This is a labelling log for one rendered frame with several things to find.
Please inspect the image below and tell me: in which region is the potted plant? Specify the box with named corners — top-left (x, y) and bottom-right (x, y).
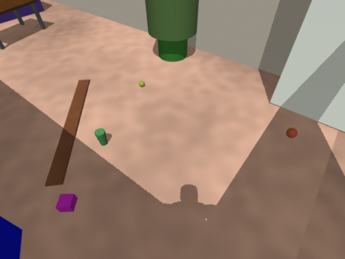
top-left (145, 0), bottom-right (199, 62)

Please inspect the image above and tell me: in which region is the sofa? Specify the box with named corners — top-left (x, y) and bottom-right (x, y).
top-left (0, 0), bottom-right (44, 23)

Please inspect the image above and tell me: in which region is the coffee table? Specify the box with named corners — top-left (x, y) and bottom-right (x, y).
top-left (0, 0), bottom-right (46, 50)

